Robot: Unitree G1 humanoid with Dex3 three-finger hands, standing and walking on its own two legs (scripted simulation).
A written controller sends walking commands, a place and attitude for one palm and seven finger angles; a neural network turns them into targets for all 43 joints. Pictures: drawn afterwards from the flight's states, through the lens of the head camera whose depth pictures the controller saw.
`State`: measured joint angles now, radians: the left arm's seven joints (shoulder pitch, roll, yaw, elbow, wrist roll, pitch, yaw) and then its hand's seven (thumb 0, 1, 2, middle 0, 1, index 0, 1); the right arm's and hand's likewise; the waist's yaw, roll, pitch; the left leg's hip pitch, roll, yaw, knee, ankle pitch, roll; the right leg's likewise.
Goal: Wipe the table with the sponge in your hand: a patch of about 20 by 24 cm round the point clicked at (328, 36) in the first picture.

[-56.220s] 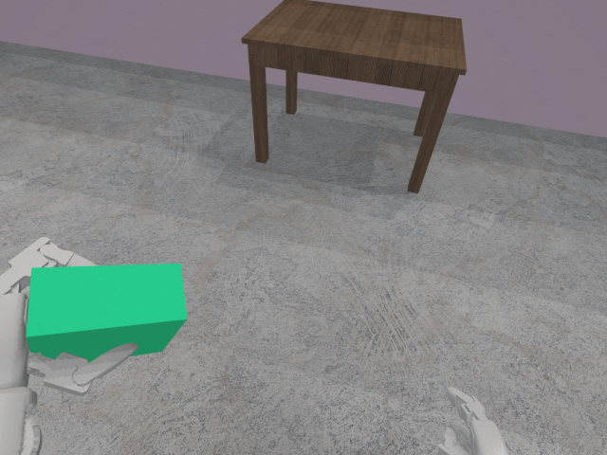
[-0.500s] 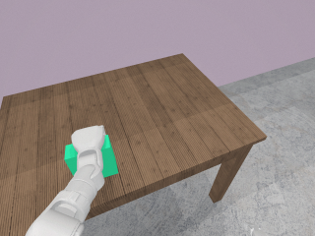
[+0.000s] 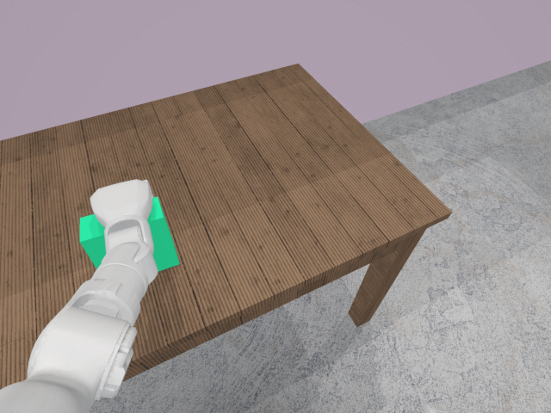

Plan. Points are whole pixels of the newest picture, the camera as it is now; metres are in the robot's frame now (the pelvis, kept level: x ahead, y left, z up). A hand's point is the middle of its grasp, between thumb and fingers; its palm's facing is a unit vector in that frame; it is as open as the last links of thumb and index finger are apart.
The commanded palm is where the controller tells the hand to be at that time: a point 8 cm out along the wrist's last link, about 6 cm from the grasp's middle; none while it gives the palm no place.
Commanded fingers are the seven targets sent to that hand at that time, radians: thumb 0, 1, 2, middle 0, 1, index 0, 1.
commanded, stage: wipe forward along the middle lane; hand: left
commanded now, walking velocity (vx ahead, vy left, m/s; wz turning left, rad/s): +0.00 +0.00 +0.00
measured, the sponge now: (136, 250) +0.40 +0.25 -0.04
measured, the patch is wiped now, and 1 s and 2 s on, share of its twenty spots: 1.00 1.00 1.00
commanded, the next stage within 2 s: slide back across to the first lane in 0.54 s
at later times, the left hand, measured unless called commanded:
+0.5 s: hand (122, 204) +0.47 +0.27 +0.01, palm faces -0.13 -0.01 -0.99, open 10.1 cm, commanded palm +0.46 +0.27 +0.04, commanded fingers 0.00 0.10 1.30 -1.20 -1.60 -1.20 -1.60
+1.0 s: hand (105, 196) +0.48 +0.31 +0.02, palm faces -0.10 -0.03 -0.99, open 10.1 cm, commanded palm +0.45 +0.31 +0.07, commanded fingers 0.00 0.10 1.30 -1.20 -1.60 -1.20 -1.60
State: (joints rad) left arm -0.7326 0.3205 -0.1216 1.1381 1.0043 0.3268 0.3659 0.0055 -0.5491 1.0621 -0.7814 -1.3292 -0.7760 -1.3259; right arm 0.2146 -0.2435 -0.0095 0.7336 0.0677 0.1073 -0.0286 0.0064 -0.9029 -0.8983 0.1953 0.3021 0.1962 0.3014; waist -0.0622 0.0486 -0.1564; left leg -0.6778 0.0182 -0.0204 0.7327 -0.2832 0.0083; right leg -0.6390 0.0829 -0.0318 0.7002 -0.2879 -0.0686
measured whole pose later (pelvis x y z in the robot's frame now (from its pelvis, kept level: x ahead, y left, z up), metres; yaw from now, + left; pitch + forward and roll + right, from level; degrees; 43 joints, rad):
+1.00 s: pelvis +0.02 +0.05 +0.00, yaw -2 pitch +17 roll -3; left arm -0.82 0.44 -0.02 1.19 1.05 0.29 0.34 0.01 -0.53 1.07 -0.75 -1.36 -0.75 -1.36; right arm 0.31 -0.24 -0.01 0.73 0.05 0.11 0.01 0.00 -0.90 -0.90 0.20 0.30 0.20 0.30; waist -0.11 0.04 -0.17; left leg -0.72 0.00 0.01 0.76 -0.33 0.06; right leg -0.66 0.07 0.00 0.67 -0.30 -0.01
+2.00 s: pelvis +0.05 +0.04 +0.01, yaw +0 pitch +11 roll -2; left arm -0.47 0.39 -0.12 0.82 1.02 0.30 0.32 0.00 -0.49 1.06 -0.68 -1.43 -0.68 -1.43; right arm 0.19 -0.24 -0.01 0.68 0.07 0.19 0.00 0.01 -0.90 -0.90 0.20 0.30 0.20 0.30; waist 0.00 0.04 -0.16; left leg -0.55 -0.02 -0.01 0.69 -0.33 0.05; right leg -0.48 0.05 -0.01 0.60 -0.32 -0.02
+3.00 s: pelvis +0.04 +0.03 +0.02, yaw +0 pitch +5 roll -1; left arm -0.07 0.31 -0.21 0.39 1.01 0.41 0.29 0.01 -0.47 1.06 -0.67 -1.44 -0.67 -1.44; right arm 0.11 -0.24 0.01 0.63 0.08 0.16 0.00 0.01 -0.90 -0.90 0.20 0.30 0.20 0.30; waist 0.06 0.06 -0.13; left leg -0.41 -0.02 0.00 0.64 -0.32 0.04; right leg -0.36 0.05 0.00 0.60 -0.33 -0.03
